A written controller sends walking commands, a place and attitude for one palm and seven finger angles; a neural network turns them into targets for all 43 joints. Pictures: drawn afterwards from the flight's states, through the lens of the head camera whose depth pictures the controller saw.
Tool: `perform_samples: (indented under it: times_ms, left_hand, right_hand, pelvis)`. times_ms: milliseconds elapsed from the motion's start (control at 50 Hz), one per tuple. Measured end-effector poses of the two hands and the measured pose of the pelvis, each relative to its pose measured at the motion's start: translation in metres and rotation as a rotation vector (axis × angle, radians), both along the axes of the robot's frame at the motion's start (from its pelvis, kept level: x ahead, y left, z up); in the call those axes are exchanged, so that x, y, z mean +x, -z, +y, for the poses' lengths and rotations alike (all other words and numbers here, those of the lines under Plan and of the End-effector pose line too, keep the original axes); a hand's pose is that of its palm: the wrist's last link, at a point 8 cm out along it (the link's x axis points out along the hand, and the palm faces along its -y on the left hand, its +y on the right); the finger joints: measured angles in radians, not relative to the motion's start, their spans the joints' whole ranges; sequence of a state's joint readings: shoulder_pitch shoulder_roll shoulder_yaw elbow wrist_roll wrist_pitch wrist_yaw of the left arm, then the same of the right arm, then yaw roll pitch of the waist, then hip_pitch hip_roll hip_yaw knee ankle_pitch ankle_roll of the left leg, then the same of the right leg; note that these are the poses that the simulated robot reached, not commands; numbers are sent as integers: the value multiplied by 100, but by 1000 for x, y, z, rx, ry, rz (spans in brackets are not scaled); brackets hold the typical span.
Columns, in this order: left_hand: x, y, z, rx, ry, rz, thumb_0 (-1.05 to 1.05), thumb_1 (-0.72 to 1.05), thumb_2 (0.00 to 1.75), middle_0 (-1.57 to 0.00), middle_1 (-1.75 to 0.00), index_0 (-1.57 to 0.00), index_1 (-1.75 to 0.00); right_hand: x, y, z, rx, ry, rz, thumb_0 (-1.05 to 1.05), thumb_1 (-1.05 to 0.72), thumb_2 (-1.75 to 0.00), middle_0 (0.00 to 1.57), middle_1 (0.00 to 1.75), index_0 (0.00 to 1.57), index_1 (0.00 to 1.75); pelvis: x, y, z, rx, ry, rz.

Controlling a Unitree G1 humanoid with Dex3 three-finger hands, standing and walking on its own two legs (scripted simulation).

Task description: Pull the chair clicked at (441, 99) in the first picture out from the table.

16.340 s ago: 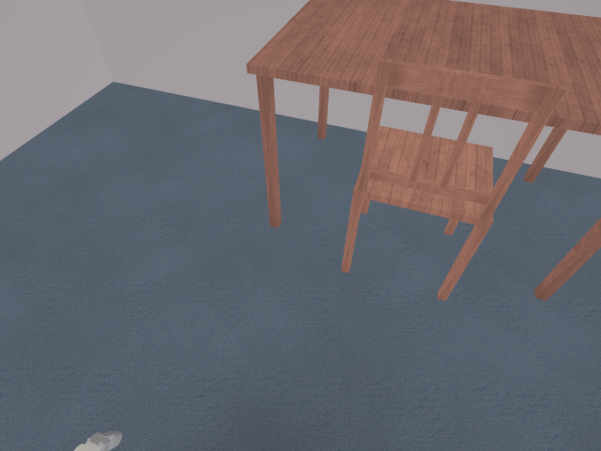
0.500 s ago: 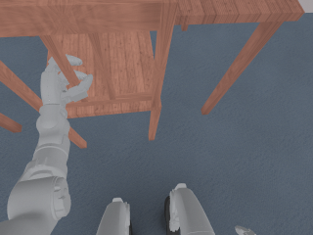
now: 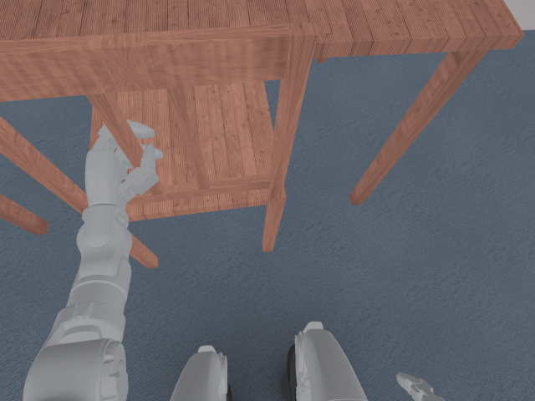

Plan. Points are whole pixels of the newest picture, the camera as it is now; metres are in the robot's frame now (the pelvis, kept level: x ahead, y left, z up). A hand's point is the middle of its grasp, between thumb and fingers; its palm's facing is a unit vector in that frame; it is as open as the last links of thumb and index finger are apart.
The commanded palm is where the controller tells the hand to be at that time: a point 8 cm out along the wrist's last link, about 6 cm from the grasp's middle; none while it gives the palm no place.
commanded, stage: hook a spindle and tug to test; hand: left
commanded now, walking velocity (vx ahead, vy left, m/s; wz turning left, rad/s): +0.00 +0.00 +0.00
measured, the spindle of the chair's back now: (134, 152) +0.47 +0.18 +0.01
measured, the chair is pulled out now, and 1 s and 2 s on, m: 0.02 0.12 0.20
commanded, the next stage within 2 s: step backward, pulling the chair out in 0.20 s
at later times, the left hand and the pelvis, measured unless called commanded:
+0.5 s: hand (154, 184) +0.42 +0.14 +0.02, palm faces +0.11 -0.99 -0.12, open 5.2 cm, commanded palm +0.39 +0.20 +0.02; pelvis +0.00 +0.00 +0.07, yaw +2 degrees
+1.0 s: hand (170, 228) +0.35 +0.12 +0.03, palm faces +0.01 -0.99 -0.14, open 5.1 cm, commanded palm +0.34 +0.17 +0.03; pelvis -0.03 +0.00 +0.09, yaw +1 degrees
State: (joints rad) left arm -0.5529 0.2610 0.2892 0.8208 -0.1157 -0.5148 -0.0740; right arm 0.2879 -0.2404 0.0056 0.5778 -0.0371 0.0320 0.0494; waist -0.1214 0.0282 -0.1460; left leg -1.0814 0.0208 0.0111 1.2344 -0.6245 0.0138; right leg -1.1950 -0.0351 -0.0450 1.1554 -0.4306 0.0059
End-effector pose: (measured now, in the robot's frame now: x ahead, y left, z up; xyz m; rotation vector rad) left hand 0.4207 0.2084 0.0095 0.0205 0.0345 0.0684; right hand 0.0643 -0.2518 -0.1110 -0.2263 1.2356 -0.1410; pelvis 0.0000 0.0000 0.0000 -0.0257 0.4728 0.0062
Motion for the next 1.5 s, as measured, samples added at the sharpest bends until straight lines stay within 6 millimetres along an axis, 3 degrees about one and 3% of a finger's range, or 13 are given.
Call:
perform_samples:
  times_ms: [340,420,520,660,840,1040,1180,1340,1500]
  left_hand:
    - [-24,-1,-7,21,-15,1,0,73,80,-46,-143,-43,-145]
    - [-24,-16,-9,98,-32,185,2,74,82,-44,-133,-43,-145]
    - [-33,-27,-15,54,-69,363,5,75,81,-35,-117,-45,-145]
    - [-41,-33,-25,86,8,448,6,73,78,-33,-114,-48,-145]
    - [-60,-34,-32,92,35,461,6,74,77,-31,-113,-50,-145]
    - [-99,-34,-41,99,14,463,5,73,78,-32,-112,-50,-145]
    - [-126,-35,-47,100,-19,467,5,71,79,-33,-111,-50,-145]
    - [-149,-36,-48,104,-15,471,5,71,79,-33,-111,-50,-145]
    - [-161,-35,-44,127,0,458,4,70,80,-33,-112,-50,-145]
  right_hand:
    - [25,3,-5,-4,-30,-70,1,-91,-90,20,30,20,30]
    - [25,-24,2,-6,62,-47,1,-91,-90,20,30,20,30]
    - [22,-67,8,-27,86,-34,1,-91,-90,20,30,20,30]
    - [10,-94,-6,-110,86,-7,1,-91,-90,21,30,20,30]
    - [-14,-92,-10,-113,123,-6,1,-91,-90,20,30,20,30]
    - [-38,-80,-4,-45,120,-30,1,-91,-90,21,30,20,30]
    - [-47,-75,-15,-42,95,-67,1,-91,-90,21,30,20,30]
    - [-58,-84,-31,-92,76,-111,1,-91,-90,21,30,20,30]
    - [-60,-83,-26,-96,62,-149,1,-91,-90,20,30,20,30]
  pelvis:
    - [-4,0,-6,11,-14,-35]
    - [-6,-32,-5,22,-19,-122]
    - [5,-71,-2,26,-28,-175]
    - [9,-90,4,13,-31,-225]
    - [-8,-93,5,20,-5,-263]
    - [-36,-91,-7,38,-1,-296]
    - [-54,-89,-16,48,-15,-327]
    - [-69,-91,-14,49,-22,-366]
    - [-74,-86,-14,68,-5,-387]
